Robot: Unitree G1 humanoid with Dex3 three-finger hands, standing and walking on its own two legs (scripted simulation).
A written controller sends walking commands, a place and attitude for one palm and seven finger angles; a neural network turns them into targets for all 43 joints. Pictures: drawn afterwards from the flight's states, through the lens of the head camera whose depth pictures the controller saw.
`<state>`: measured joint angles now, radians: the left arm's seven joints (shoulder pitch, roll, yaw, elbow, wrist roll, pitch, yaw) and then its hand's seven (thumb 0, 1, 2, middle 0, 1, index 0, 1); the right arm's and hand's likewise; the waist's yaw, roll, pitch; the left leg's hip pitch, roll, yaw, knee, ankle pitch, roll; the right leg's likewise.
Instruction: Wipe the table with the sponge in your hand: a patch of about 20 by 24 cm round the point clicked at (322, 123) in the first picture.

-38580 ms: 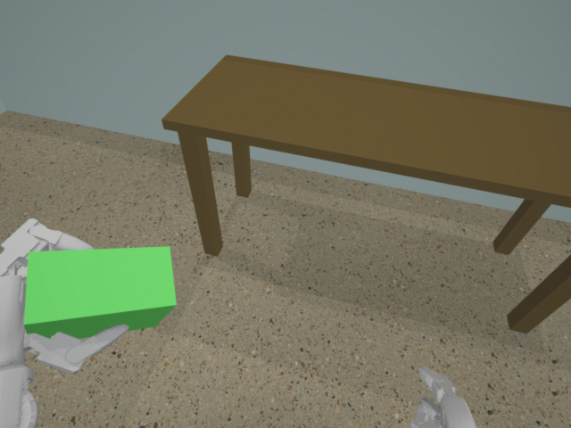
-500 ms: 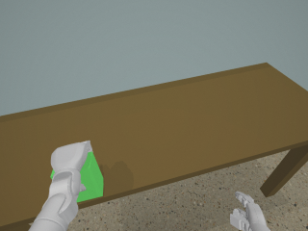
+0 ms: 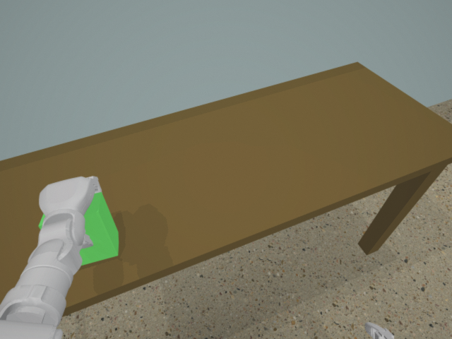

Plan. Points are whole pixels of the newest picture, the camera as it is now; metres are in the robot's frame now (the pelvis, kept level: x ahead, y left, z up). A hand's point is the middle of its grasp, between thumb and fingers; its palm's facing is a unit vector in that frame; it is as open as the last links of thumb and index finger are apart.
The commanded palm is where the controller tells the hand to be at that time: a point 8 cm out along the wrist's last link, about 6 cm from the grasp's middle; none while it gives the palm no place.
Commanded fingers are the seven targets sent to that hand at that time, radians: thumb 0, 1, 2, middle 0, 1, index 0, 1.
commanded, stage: wipe forward along the first lane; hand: left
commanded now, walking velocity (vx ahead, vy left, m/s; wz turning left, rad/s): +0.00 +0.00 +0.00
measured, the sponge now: (87, 237) +0.31 +0.33 -0.03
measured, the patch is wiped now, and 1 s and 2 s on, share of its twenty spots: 0.10 0.25 0.25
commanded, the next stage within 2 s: slide across to the middle lane in 0.92 s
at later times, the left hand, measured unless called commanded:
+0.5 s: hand (78, 197) +0.37 +0.35 +0.03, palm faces -0.14 +0.01 -0.99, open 10.7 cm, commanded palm +0.36 +0.34 +0.06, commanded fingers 0.00 0.10 1.30 -1.20 -1.60 -1.20 -1.60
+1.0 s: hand (74, 178) +0.42 +0.38 +0.03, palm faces -0.16 +0.00 -0.99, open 10.6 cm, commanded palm +0.42 +0.36 +0.07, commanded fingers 0.00 0.10 1.30 -1.20 -1.60 -1.20 -1.60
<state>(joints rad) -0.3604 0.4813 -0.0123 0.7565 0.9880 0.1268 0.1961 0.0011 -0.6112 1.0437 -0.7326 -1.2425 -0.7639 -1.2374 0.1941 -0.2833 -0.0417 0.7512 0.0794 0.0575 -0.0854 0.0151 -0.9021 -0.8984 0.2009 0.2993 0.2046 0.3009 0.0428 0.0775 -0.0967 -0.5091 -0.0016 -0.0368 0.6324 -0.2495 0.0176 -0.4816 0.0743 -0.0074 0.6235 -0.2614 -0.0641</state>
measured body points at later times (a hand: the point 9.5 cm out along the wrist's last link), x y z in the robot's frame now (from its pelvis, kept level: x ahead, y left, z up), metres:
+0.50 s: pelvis +0.00 +0.00 -0.01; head +0.04 -0.02 +0.44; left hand +0.37 +0.34 +0.08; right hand +0.11 -0.26 -0.14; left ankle +0.05 +0.13 -0.72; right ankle +0.03 -0.08 -0.72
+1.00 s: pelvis +0.01 +0.03 -0.01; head +0.07 +0.04 +0.44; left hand +0.42 +0.38 +0.08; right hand +0.08 -0.24 -0.14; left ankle +0.05 +0.13 -0.72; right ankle +0.03 -0.08 -0.72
